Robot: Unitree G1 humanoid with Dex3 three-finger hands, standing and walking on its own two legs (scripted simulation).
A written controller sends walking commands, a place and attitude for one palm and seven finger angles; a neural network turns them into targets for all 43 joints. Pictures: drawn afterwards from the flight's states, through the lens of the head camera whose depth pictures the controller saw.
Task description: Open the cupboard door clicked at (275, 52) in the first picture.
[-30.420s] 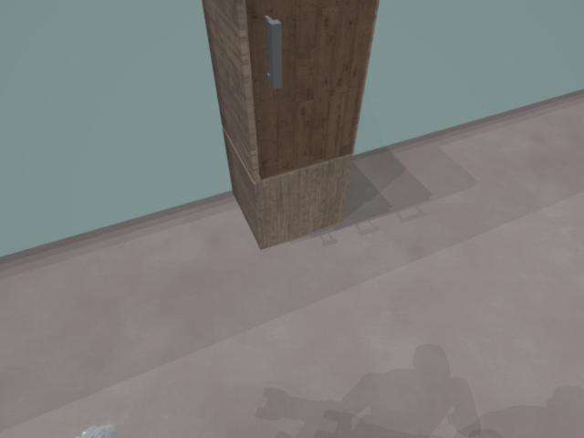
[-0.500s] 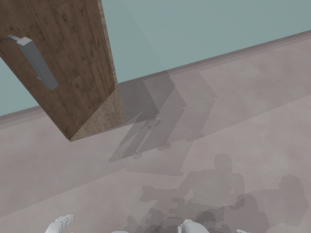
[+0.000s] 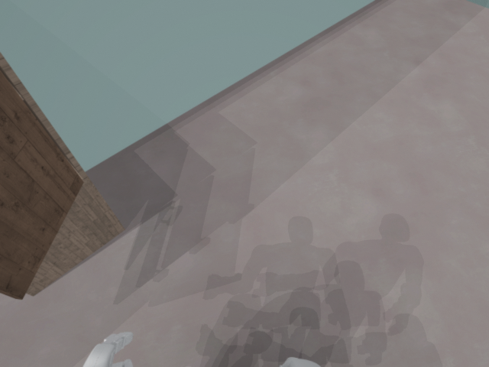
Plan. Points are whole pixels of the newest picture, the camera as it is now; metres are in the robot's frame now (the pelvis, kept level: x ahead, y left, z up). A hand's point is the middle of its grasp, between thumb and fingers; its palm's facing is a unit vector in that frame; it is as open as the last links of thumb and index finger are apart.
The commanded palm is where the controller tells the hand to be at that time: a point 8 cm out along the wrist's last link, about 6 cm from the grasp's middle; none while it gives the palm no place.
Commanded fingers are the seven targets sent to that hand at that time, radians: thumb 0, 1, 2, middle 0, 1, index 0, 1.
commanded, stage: walk to a spot facing it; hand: left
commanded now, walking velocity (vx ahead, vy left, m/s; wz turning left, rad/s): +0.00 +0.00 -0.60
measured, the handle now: out of the picture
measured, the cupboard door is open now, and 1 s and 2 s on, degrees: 38 38 38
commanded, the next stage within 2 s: turn to face it in 1.40 s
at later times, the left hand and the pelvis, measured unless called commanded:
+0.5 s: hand (172, 313) +0.22 +0.15 -0.16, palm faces -0.32 -0.93 -0.16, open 7.4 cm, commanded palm none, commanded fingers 0.00 0.90 0.90 -0.20 -0.30 -0.20 -0.30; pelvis +0.07 -0.01 +0.01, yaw -20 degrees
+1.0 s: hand (249, 236) +0.40 +0.00 -0.19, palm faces -0.58 -0.81 -0.14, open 7.3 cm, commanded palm none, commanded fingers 0.00 0.90 0.90 -0.20 -0.30 -0.20 -0.30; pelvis +0.25 -0.12 -0.01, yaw -36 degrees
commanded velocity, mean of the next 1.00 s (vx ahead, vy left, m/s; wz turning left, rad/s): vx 0.28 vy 0.00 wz -0.53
